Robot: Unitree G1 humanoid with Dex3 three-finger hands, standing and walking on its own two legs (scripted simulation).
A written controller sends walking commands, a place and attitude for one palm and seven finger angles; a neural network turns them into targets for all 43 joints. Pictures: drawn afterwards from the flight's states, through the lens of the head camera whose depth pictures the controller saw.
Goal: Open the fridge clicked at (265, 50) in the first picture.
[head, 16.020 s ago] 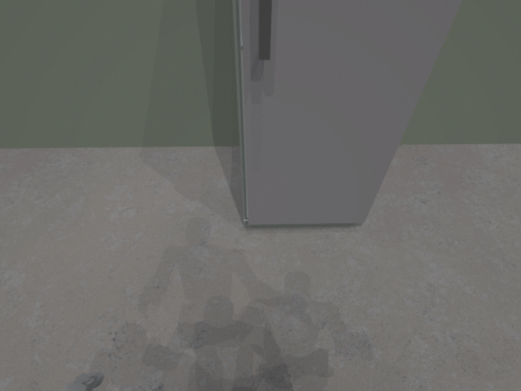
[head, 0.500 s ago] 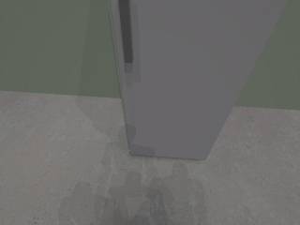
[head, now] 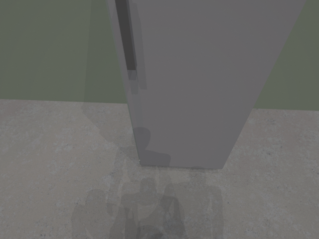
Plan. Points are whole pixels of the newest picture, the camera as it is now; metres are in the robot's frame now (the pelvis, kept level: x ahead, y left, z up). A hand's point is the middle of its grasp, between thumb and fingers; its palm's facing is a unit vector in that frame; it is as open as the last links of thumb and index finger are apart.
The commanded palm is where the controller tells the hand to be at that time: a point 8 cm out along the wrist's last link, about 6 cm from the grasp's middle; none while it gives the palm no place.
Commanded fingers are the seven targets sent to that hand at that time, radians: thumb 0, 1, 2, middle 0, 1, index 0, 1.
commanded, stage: come to a stop and stand still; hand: left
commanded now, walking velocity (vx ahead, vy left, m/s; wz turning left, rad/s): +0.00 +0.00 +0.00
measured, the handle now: (127, 24) +0.62 +0.13 +0.24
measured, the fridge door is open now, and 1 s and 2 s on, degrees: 0 0 0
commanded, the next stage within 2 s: look again from close up in 0.14 s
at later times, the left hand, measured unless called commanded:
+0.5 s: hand out of the picture +0.00 +0.17 -0.17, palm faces +0.05 -0.98 -0.19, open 7.3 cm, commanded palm none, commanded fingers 0.00 0.90 0.90 -0.20 -0.30 -0.20 -0.30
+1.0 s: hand out of the picture +0.00 +0.17 -0.17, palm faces +0.05 -0.98 -0.19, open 7.3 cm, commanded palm none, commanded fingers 0.00 0.90 0.90 -0.20 -0.30 -0.20 -0.30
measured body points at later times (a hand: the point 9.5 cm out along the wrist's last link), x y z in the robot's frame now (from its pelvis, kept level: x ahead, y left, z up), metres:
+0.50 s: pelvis +0.01 +0.00 +0.00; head +0.03 -0.01 +0.45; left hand +0.00 +0.22 -0.16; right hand -0.01 -0.19 -0.17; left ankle -0.04 +0.14 -0.74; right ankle +0.02 -0.08 -0.74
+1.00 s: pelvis +0.02 +0.01 +0.00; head +0.04 +0.01 +0.45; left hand +0.00 +0.23 -0.16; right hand -0.01 -0.19 -0.16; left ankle -0.04 +0.14 -0.74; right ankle +0.02 -0.08 -0.74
